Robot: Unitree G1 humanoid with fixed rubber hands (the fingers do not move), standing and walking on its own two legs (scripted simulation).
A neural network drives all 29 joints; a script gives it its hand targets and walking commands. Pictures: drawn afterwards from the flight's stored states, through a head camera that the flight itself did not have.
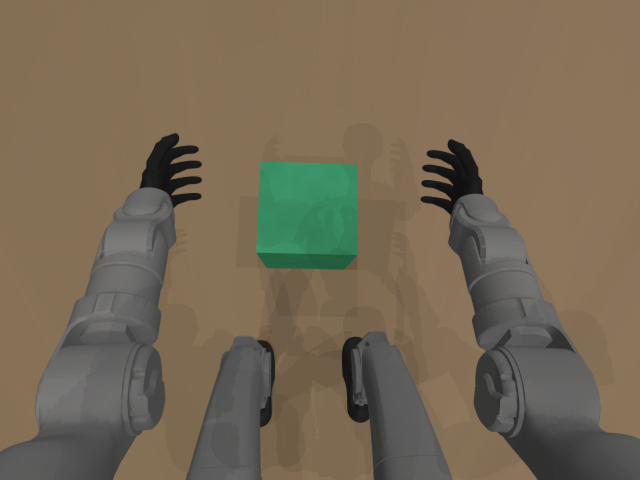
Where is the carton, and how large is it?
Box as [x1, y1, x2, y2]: [256, 161, 356, 269]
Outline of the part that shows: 261,161 256,252 266,267 343,269 356,255 356,165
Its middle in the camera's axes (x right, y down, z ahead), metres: -0.03 -0.04 +0.94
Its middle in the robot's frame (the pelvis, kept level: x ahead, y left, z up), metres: +0.51 -0.01 -0.53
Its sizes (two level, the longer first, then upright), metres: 0.210 0.200 0.250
